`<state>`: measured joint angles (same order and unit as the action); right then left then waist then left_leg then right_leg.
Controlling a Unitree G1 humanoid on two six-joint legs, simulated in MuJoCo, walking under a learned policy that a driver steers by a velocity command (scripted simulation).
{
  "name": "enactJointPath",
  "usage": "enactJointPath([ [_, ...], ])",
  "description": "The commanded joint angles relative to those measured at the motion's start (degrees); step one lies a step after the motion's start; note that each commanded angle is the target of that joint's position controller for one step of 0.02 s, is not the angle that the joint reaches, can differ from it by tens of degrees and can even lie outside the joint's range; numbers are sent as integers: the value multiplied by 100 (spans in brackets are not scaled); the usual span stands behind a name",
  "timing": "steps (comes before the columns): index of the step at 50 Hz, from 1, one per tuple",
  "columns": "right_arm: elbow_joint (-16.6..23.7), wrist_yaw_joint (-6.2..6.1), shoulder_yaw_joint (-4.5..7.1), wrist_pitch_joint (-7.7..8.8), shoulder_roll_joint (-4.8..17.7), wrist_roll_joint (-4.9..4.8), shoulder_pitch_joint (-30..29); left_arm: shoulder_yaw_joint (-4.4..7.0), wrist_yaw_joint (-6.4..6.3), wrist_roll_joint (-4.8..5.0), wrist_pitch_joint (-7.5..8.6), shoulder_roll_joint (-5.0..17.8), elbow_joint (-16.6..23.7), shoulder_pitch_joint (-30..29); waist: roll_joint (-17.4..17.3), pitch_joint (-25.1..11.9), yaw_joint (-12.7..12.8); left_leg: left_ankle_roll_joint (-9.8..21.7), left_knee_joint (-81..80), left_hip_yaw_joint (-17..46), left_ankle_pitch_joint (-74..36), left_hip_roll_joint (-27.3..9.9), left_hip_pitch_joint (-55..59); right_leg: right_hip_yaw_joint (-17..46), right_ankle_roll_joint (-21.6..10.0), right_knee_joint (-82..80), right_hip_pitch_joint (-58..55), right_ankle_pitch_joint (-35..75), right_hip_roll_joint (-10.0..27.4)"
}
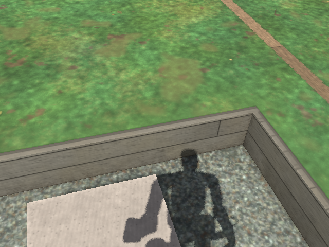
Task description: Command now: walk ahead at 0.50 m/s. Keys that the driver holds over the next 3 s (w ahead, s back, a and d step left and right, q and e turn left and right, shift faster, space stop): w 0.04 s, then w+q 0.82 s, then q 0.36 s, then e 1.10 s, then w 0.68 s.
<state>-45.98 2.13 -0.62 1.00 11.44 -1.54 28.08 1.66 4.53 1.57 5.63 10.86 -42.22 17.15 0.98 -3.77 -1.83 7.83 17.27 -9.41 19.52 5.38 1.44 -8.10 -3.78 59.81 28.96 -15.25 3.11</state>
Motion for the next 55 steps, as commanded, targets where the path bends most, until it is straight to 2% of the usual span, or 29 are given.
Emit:
enactJointPath([
  [1,450,103,190,3,899,13,-238,97,8,-156,-4,371,405,-128,-288,855,183,10,247,482,-6335,-1430,-704,-323,-295,-612,-666,-796,-478],
  [3,302,180,297,-54,1117,-113,-154,69,2,-221,-190,296,379,76,-546,767,96,147,633,621,-7232,-1641,-523,-232,-370,-1321,-1117,-1021,-549],
  [5,387,183,337,-64,1276,-192,-604,186,-5,-226,-200,406,133,893,-370,418,729,325,1693,758,-6641,-1508,-938,31,-451,-2925,-2269,-599,-529],
  [6,360,150,259,30,1091,-128,-904,304,-10,-240,-97,551,-212,1870,-49,281,1224,263,2767,805,-5108,-1168,-2015,695,-542,-4007,-3676,251,-93],
  [7,400,135,206,63,779,-125,-817,434,-15,0,22,1206,-226,1701,958,68,825,292,4392,341,1281,-344,-3672,2207,-434,-3763,-5020,2728,1324],
  [8,277,248,368,77,1069,-126,-694,317,173,345,138,969,1,1682,907,326,1000,360,5260,294,1998,-181,-5117,3008,-935,-3816,-5285,5644,1724],
  [11,-203,231,433,50,1132,-255,-683,20,190,313,51,257,-78,1142,-120,1385,593,302,5439,764,1326,-1048,-4989,1812,-576,-4567,-3764,4356,1582],
  [12,-110,250,294,77,740,-348,-1009,-12,116,100,122,242,-257,1234,-166,1594,556,121,5280,482,864,-982,-4970,1539,-515,-5004,-3418,3355,1402],
  [14,464,371,130,121,257,-566,-2245,-130,-163,99,404,-107,-666,1233,285,1595,601,-182,4768,473,664,-1423,-6299,1133,-538,-5838,-4237,1094,969],
  [15,539,434,52,165,74,-684,-2518,-65,-298,131,566,99,-888,1322,442,1586,706,-334,5030,372,675,-1411,-6864,1142,-438,-6086,-4632,1228,1073],
  [17,822,476,148,264,507,-399,-2378,-54,-268,166,555,262,-1012,812,-549,1920,283,-387,4971,217,-32,-1286,-6491,8,80,-6129,-3313,2165,751],
  [19,1086,619,85,263,302,-258,-2657,-190,-89,-51,312,309,-666,197,-337,1680,246,-265,4409,40,-1979,-1036,-4498,-1250,541,-6152,-1124,3513,252],
  [20,895,638,73,251,263,-286,-2279,-257,-7,210,286,123,-714,413,-82,1321,389,-13,4427,152,-2642,-1097,-3545,-1282,543,-6230,-949,4041,443],
  [23,806,535,6,336,370,29,-2104,-200,80,71,88,415,-965,877,376,1236,397,455,3840,-204,-2467,-739,-3708,-1344,833,-5538,-2420,5629,451],
  [27,406,545,291,414,871,260,-1314,-165,-237,15,-112,839,-836,729,1166,1007,-14,520,2386,-229,-815,-405,-2601,-1418,454,-3385,-3459,8714,927],
  [28,-64,480,556,498,1250,202,-99,-145,-376,-95,-137,994,-590,342,997,408,-644,548,1784,-183,-307,-244,-1012,-1480,219,-1825,-2757,7819,744],
  [29,-346,353,634,572,1342,-39,302,-200,-492,-206,-52,792,-385,387,-302,-180,-593,236,337,671,-12,-629,613,-1101,101,-443,-1543,105,-5],
  [30,163,451,567,632,1574,-582,-163,-79,-540,90,-28,945,-40,210,-842,-1063,-22,213,1589,2634,-82,-1852,2610,-656,303,1575,831,-3179,-570],
  [31,429,604,435,700,1330,-687,-352,-12,-408,570,12,1101,109,545,-134,-1889,-369,831,-69,4462,361,-2798,2725,-110,285,2048,1814,-2604,-498],
  [32,373,639,402,720,1205,-427,-224,-19,-428,553,0,1042,83,676,-365,-1866,-429,1263,-499,4659,707,-2526,2165,79,318,2207,1599,-1861,-279],
  [33,298,658,309,807,1025,-394,-316,-24,-498,361,12,915,-195,657,211,-1435,-362,1362,-389,4114,143,-2396,1215,62,367,2403,1189,-1610,-157],
  [35,137,419,252,1179,710,-220,-834,-197,-703,-185,229,293,13,-284,711,17,25,936,-299,3188,-1249,-2080,-1774,-8,278,2384,432,-1442,146],
  [37,-49,294,61,1077,199,-235,-843,-207,-642,-356,408,39,-151,150,40,52,497,387,59,2311,-2012,-1595,-2750,55,276,2411,224,-830,332],
  [40,102,332,139,823,412,-43,-1088,-162,-476,101,392,204,94,-797,-741,-52,308,205,47,1695,-1670,-1036,-3168,-377,351,1813,309,-171,314],
  [43,-48,305,260,738,728,-15,-673,-208,-359,52,354,175,451,-1920,-407,93,61,100,38,2363,-895,-952,-2522,-459,452,1133,1120,119,167],
  [47,-277,36,290,660,610,36,221,-189,-270,157,209,101,521,-2401,-634,279,-273,-147,720,2900,-3578,-1160,-310,-174,638,123,2813,-30,-28],
  [51,-124,-313,299,565,438,40,161,-224,-257,245,99,-128,816,-3013,-604,134,-317,-452,888,2425,-5111,-685,-890,-274,409,-1243,1329,875,-578],
  [53,38,-507,375,543,612,139,-235,-199,-336,189,91,-146,871,-2789,-770,-33,-111,-661,934,2236,-5296,-343,-1600,-340,224,-2009,-378,1262,-1013],
  [55,460,-637,506,630,961,142,-1080,-12,-400,111,43,285,469,-1195,-1003,-311,689,-961,1513,2609,-5269,-315,-1680,479,-74,-2970,-1931,1843,-748],
])
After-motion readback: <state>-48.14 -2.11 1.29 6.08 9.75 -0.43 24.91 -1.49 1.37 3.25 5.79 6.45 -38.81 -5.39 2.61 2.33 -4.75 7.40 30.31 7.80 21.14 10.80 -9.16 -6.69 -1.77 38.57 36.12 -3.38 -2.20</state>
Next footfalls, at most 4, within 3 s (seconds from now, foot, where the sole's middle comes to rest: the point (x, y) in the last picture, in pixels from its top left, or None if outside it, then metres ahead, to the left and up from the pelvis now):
0.12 right None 0.02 -0.07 -0.77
0.58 left None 0.49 0.17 -0.77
1.14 right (109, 216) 0.74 0.23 -0.77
1.54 left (97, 246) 0.60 0.26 -0.77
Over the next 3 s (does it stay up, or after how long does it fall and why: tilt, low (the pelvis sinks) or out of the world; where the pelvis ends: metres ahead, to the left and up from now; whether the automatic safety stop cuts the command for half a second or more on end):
stays up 0.81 0.21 -0.01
